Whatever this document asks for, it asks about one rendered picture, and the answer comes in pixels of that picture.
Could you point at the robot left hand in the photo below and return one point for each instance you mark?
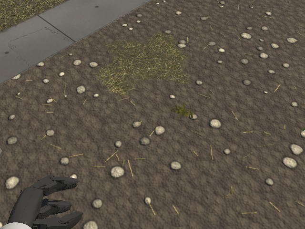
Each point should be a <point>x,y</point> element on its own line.
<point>31,209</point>

